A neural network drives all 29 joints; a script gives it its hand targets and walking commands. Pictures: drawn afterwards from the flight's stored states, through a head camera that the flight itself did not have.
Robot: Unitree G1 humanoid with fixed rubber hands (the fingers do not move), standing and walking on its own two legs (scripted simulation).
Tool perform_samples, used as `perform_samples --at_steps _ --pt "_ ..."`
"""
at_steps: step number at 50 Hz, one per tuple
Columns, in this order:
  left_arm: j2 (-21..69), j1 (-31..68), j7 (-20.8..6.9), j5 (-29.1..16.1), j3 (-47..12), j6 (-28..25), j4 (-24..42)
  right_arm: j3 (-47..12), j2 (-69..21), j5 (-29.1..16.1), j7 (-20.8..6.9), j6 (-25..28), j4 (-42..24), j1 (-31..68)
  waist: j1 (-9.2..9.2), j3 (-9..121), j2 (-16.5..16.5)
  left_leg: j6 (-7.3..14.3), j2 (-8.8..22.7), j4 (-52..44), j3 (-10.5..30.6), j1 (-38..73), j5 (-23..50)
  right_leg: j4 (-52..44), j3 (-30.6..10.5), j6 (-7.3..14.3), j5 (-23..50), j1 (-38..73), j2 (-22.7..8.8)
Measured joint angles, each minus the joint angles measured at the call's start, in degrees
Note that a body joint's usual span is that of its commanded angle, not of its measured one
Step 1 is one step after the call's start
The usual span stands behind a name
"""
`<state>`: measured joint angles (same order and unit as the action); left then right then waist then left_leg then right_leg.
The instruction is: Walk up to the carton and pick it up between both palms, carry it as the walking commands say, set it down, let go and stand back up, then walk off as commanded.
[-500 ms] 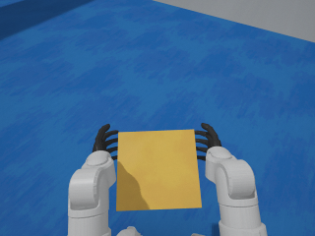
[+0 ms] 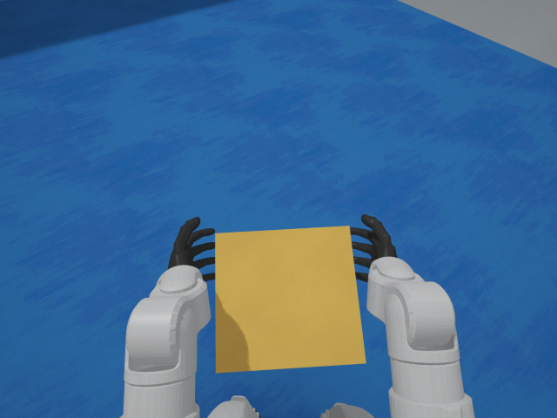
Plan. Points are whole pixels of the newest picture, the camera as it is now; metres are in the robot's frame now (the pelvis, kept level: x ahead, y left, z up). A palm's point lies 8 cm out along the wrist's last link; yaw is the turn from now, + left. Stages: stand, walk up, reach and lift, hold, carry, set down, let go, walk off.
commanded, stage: carry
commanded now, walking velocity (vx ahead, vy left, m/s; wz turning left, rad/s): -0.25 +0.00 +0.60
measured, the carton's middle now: (284, 297) +0.30 +0.01 -0.02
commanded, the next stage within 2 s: none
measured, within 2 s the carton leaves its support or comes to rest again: neither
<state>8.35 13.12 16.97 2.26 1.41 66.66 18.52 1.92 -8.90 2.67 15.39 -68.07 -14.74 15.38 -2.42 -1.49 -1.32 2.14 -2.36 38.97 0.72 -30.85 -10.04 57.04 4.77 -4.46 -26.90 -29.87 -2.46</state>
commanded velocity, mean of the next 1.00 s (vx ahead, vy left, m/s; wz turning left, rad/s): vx -0.25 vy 0.00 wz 0.60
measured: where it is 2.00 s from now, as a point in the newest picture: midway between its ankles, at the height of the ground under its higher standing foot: outside the picture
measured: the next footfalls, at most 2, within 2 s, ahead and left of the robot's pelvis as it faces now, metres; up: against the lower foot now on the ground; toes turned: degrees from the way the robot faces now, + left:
right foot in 0.06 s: +0.01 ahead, -0.10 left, +0.00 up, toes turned -3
left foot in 0.36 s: -0.17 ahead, +0.21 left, +0.00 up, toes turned +19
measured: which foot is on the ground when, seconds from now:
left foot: down 0.00-0.08, up 0.10-0.34, down 0.36-0.66, up 0.68-0.86, down 0.88-1.00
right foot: up 0.00-0.04, down 0.06-0.36, up 0.38-0.60, down 0.62-0.90, up 0.92-1.00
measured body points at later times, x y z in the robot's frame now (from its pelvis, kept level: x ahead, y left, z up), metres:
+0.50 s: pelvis -0.21 +0.06 +0.00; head -0.20 +0.08 +0.45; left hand +0.02 +0.29 +0.07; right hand +0.11 +0.04 +0.07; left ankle -0.21 +0.19 -0.71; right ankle -0.13 -0.05 -0.68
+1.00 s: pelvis -0.45 +0.05 +0.00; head -0.45 +0.08 +0.45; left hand -0.28 +0.34 +0.08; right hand -0.13 +0.12 +0.09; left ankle -0.47 +0.16 -0.71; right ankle -0.30 -0.02 -0.67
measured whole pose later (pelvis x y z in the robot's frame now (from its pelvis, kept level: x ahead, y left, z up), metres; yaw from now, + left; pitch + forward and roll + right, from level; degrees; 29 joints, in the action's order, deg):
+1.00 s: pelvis -0.45 +0.05 +0.00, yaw +35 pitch +1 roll -1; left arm 8.7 14.9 14.7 4.7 2.8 65.0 14.8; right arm 1.7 -8.9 1.8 15.5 -67.1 -13.6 15.2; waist 1.5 0.0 -1.5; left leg 1.9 0.4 42.9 -1.8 -26.1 -17.9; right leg 58.3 5.0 -4.1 -27.2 -36.4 -7.2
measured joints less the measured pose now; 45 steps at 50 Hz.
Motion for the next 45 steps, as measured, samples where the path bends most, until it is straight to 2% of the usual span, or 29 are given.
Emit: perform_samples --at_steps 3,5,6,8,10,11,13,16,17,18,19,21,22,25,28,30,31,33,34,36,38,40,43,44,45 --pt "0.19 0.87 0.07 -0.60 -0.43 -0.35 1.31 0.93 -0.38 1.00 0.63 0.79 -0.71 1.49 -0.69 -0.39 2.37 0.96 -1.37 -1.70 0.29 -3.27 4.44 -12.53 0.04 1.36 0.49 6.39 2.01" --pt "0.41 1.60 -0.59 -1.17 -1.51 -0.86 -0.66 2.29 -0.33 1.55 1.13 1.68 -0.83 1.30 0.03 -2.06 8.66 -1.00 -0.15 -3.49 3.19 -3.41 6.05 -17.92 2.95 4.56 6.76 8.36 4.02" --pt "0.43 1.73 -0.86 -1.35 -2.02 -0.58 -1.80 2.44 0.05 1.52 1.16 1.68 -0.90 -0.01 0.24 -1.93 9.11 -2.50 -0.94 -0.88 2.74 -4.10 -1.07 -19.15 3.64 5.45 8.54 8.47 2.94" --pt "0.31 1.34 -1.53 -1.34 -1.80 -0.15 -2.63 1.83 0.59 -0.12 1.24 0.78 -1.59 -2.63 0.28 -1.16 6.08 -4.41 -1.97 12.95 -0.97 -6.78 -13.18 -19.28 3.07 5.59 10.15 7.19 -0.97" --pt "0.27 0.97 -1.90 -1.26 -0.71 -0.27 -2.84 1.37 0.74 -1.67 1.08 0.08 -2.05 -3.42 1.92 -1.02 4.51 -4.86 -1.02 23.96 -1.76 -6.74 -14.26 -20.61 3.67 4.89 11.74 7.27 -3.72" --pt "0.30 1.06 -2.01 -0.99 -0.38 -0.52 -2.90 1.20 0.74 -2.05 1.18 -0.06 -2.33 -3.31 2.98 -0.87 4.15 -4.79 -0.25 25.76 -1.75 -5.62 -13.96 -21.23 4.31 4.31 12.59 7.24 -4.97" --pt "0.39 1.48 -1.99 -0.22 -0.07 -1.45 -2.50 0.83 0.63 -2.37 1.46 -0.10 -3.44 -2.61 4.66 -0.24 3.55 -4.58 1.82 23.30 -1.92 -1.99 -14.66 -21.47 5.38 3.43 14.01 6.20 -7.26" --pt "0.64 2.58 -1.86 0.97 0.20 -2.54 -1.57 0.85 0.24 -2.18 1.86 0.31 -4.36 -0.71 6.29 1.03 2.53 -4.17 4.37 10.39 -2.27 5.88 -16.62 -20.16 6.37 2.20 15.53 3.45 -10.26" --pt "0.75 3.01 -1.79 1.33 0.17 -2.60 -1.45 1.08 0.07 -1.90 1.95 0.43 -4.21 0.01 6.76 1.49 2.25 -4.13 4.89 4.21 -2.60 8.95 -14.89 -19.31 6.71 1.70 15.86 2.42 -11.26" --pt "0.83 3.46 -1.70 1.73 0.16 -2.57 -1.51 1.33 -0.13 -1.59 2.01 0.52 -3.82 0.71 7.17 1.99 1.93 -4.75 5.11 -0.69 -2.62 10.93 -10.05 -18.13 7.00 1.15 16.07 1.22 -12.33" --pt "0.87 3.73 -1.80 2.13 0.59 -2.55 -1.83 1.18 -0.28 -1.33 1.99 0.88 -2.71 1.13 7.12 2.03 0.14 -4.95 3.70 -0.76 -2.99 10.24 -7.69 -16.51 5.63 0.60 15.37 -0.02 -13.45" --pt "0.62 2.72 -2.35 2.57 1.80 -2.09 -2.55 0.18 -0.35 -1.08 1.54 0.76 0.33 1.31 5.60 2.21 -1.47 -3.87 3.01 1.33 -3.21 8.32 -8.44 -9.58 2.08 -0.72 2.86 -2.51 -11.08" --pt "0.43 1.96 -2.58 2.59 2.34 -1.66 -2.88 -0.35 -0.34 -0.95 1.15 0.40 1.80 1.25 4.78 2.17 -1.61 -3.39 3.23 1.95 -2.95 7.52 -8.74 -6.39 1.32 -0.89 -0.48 -3.14 -9.15" --pt "0.14 0.64 -2.28 1.98 2.73 -0.40 -3.19 -1.45 -0.22 -0.84 0.27 -0.73 3.62 0.88 2.49 1.29 -1.94 -3.06 3.02 2.87 -1.23 4.47 -6.98 -1.32 1.19 -0.23 -0.09 -3.03 -4.31" --pt "0.05 0.28 -0.97 0.96 1.63 -0.29 -1.73 -0.90 -0.33 -0.17 0.07 -0.63 2.85 1.32 0.10 -0.17 -1.47 -2.19 1.47 3.68 -0.10 0.40 -4.19 -1.80 1.60 0.50 0.13 -1.31 -1.23" --pt "0.09 0.46 -0.57 0.09 0.75 -0.48 -0.34 0.08 -0.56 0.61 0.35 0.10 2.17 2.13 -1.10 -1.07 -0.02 -0.85 0.40 3.94 -0.04 -2.36 -1.95 -6.32 1.69 1.00 -0.16 1.40 0.23" --pt "0.17 0.81 -0.51 -0.32 0.26 -0.75 0.06 0.81 -0.69 1.03 0.63 0.62 1.75 2.62 -1.58 -1.82 1.69 -0.81 0.27 4.12 0.36 -3.56 -0.89 -9.19 1.88 2.82 3.04 2.28 1.17" --pt "0.39 1.63 -0.60 -0.82 -1.09 -1.06 -0.93 2.80 -0.61 1.41 0.66 1.83 0.57 2.34 -1.25 -3.87 7.93 -1.41 1.36 3.44 2.67 -4.18 1.02 -13.23 4.67 6.25 8.30 3.71 2.60" --pt "0.46 1.94 -0.89 -0.98 -1.58 -0.96 -1.72 3.14 -0.25 1.20 0.49 2.13 -0.08 1.11 -0.93 -3.72 8.64 -1.82 0.66 6.07 2.26 -5.45 -4.70 -14.32 5.36 6.76 9.62 3.56 1.53" --pt "0.53 2.23 -1.75 -1.20 -1.67 -0.91 -2.52 2.97 0.31 0.01 0.85 1.96 -1.40 -1.29 -0.47 -3.15 6.75 -3.16 -0.15 17.87 -1.15 -8.13 -14.60 -15.22 5.30 6.40 11.30 2.55 -1.96" --pt "0.57 2.27 -2.33 -1.04 -0.96 -1.23 -3.14 2.50 0.51 -0.89 0.99 1.62 -1.92 -2.19 1.10 -2.90 5.25 -3.30 0.68 25.49 -2.72 -7.27 -15.22 -17.39 5.75 5.24 13.55 2.73 -4.60" --pt "0.59 2.30 -2.46 -0.35 -0.59 -1.80 -3.38 2.02 0.55 -1.54 1.11 1.26 -2.61 -2.26 3.06 -1.83 4.13 -3.22 2.07 23.09 -3.49 -3.27 -15.24 -19.26 6.57 4.12 15.92 2.34 -6.90" --pt "0.70 2.81 -1.94 0.80 -0.74 -2.63 -2.54 1.94 0.41 -2.09 1.01 1.01 -4.35 -1.55 5.28 0.69 2.87 -2.87 4.15 8.39 -3.36 5.85 -16.24 -19.43 7.62 2.98 18.23 0.05 -9.63" --pt "0.78 3.26 -1.73 1.25 -0.73 -2.82 -2.22 2.00 0.29 -2.08 0.98 1.20 -4.57 -1.01 5.95 1.41 2.25 -2.72 4.30 3.27 -3.31 8.09 -12.97 -18.46 7.74 2.50 18.55 -1.13 -10.75" --pt "0.88 3.73 -1.55 1.83 -0.33 -3.12 -2.33 1.80 0.13 -2.02 0.89 1.69 -4.12 -0.52 6.22 1.39 0.47 -2.21 2.91 2.91 -3.81 7.63 -10.54 -16.96 6.41 2.03 16.74 -2.19 -11.94"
